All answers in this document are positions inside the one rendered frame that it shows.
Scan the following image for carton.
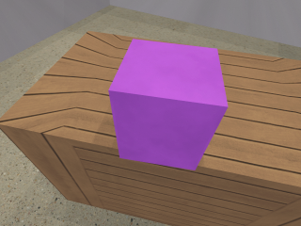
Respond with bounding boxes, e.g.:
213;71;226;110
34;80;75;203
108;39;229;170

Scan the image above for pedestal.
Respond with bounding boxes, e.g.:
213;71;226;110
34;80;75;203
0;31;301;226

